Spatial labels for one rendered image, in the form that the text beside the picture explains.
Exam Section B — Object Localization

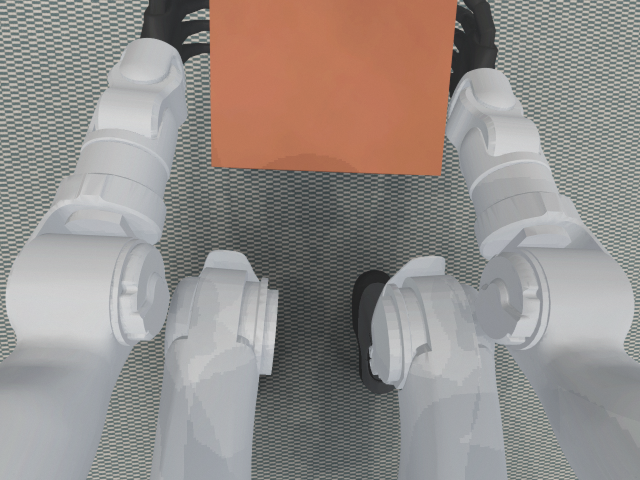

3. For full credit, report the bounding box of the right robot forearm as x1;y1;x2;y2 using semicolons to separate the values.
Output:
445;68;635;324

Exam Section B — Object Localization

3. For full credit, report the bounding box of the carton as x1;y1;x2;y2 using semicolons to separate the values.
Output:
209;0;457;176

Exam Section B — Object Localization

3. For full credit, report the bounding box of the left robot thigh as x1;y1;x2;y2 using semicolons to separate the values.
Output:
150;267;279;480

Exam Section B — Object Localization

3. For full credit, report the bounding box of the right robot upper arm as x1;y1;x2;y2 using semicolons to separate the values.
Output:
474;247;640;480

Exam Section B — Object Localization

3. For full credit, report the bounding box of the left robot upper arm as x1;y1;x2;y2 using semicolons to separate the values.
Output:
0;233;170;480

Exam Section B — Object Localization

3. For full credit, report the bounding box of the left robot shin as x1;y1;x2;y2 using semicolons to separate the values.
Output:
164;250;260;357

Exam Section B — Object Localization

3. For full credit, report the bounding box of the left robot hand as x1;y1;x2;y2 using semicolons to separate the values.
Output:
140;0;210;64

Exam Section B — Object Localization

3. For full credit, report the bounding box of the left robot forearm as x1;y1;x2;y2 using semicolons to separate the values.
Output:
6;38;188;330

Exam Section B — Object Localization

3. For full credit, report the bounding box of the right robot hand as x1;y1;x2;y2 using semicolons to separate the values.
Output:
449;0;498;98

